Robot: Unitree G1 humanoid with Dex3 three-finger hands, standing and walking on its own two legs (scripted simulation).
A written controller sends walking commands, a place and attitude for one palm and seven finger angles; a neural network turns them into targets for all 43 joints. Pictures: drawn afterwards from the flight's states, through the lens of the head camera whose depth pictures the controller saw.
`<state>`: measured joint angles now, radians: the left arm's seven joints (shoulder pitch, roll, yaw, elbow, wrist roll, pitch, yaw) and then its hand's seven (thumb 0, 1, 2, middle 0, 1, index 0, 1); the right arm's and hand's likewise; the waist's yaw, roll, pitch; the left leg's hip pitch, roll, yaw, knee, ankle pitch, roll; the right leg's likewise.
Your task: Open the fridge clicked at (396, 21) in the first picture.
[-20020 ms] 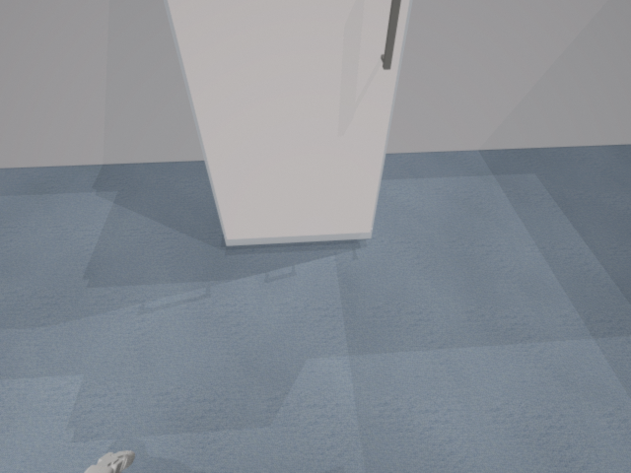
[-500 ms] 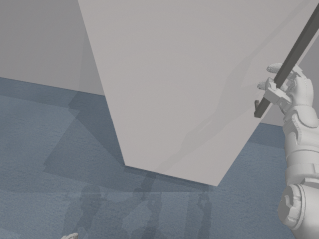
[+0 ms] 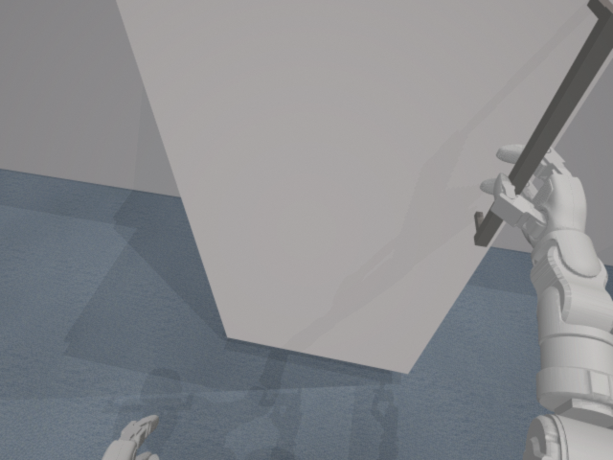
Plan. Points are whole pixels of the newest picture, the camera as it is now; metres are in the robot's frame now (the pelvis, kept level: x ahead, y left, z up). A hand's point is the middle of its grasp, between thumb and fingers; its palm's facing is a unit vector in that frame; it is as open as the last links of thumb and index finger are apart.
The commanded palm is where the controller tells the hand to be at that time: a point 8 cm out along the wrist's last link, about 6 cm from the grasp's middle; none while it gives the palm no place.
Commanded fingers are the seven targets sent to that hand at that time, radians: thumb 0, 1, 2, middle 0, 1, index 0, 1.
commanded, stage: pull the door a little, standing still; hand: right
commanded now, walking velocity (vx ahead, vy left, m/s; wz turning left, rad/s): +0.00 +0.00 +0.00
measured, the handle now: (527, 147) +0.47 -0.22 +0.19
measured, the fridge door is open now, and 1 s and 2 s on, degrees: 0 24 59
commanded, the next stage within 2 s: walk backward, drawing the door open in 0.32 s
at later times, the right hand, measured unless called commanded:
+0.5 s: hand (498, 246) +0.34 -0.18 +0.15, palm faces +0.10 +0.99 -0.13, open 6.1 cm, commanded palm +0.31 -0.22 +0.15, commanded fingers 0.00 -0.90 -0.90 0.45 1.40 0.45 1.40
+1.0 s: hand (458, 345) +0.22 -0.11 +0.15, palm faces +0.20 +0.96 -0.19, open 6.0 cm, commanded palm +0.18 -0.15 +0.15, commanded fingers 0.00 -0.90 -0.90 0.45 1.40 0.45 1.40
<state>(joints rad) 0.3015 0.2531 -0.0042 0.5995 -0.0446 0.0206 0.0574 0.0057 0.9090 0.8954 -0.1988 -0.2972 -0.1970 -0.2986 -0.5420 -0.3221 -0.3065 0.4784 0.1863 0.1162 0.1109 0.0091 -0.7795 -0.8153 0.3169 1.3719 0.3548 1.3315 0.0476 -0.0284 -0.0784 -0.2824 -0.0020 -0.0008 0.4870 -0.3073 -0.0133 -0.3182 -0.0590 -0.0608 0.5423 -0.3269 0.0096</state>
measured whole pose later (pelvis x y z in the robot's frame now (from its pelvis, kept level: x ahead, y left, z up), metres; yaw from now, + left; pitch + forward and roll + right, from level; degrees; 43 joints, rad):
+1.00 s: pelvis -0.05 +0.05 +0.00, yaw -5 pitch +1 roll +1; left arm 0.20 0.21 0.00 0.59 0.01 0.02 0.09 0.01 0.91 0.90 -0.20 -0.30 -0.20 -0.30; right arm 0.14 -0.20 -0.09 -0.30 0.09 0.00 -0.09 -0.02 -0.69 -0.74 0.46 1.40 0.33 1.40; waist 0.05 -0.08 0.01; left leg -0.28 -0.01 0.18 0.55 -0.29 0.08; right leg -0.38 -0.06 0.04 0.71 -0.30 0.01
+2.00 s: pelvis -0.01 +0.44 +0.00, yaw -56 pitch -1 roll -3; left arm 0.16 0.17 0.03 0.62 0.03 -0.10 0.08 0.01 0.91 0.90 -0.20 -0.30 -0.20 -0.30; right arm 0.22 -0.20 0.01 -0.48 0.00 -0.06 -0.04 -0.04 -0.65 -0.79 0.46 1.40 0.28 1.39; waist 0.02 -0.01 0.14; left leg -0.33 0.07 0.18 0.58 -0.24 0.08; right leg -0.42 -0.02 -0.12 1.01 -0.58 0.03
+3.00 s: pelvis +0.26 +0.71 -0.02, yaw -82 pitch -2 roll -1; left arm 0.22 0.28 0.01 0.76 -0.04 -0.04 0.09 0.01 0.91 0.90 -0.20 -0.30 -0.20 -0.30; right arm -0.64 -0.48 -0.34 0.77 0.02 -0.20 -0.05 -0.09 -0.65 -0.79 0.46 1.41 0.45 1.40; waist 0.00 -0.08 0.13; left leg -0.37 0.04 0.05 0.72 -0.33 0.01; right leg -0.41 -0.01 0.04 1.01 -0.48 0.01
